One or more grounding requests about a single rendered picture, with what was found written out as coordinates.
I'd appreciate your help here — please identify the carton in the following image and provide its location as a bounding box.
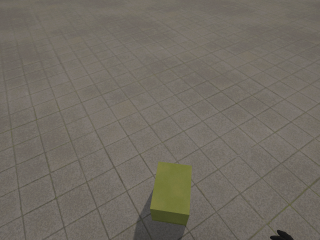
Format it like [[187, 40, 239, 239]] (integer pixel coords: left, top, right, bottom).
[[150, 161, 192, 226]]

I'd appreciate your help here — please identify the right robot hand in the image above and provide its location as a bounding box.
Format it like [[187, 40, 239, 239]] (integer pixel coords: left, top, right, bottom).
[[270, 230, 294, 240]]

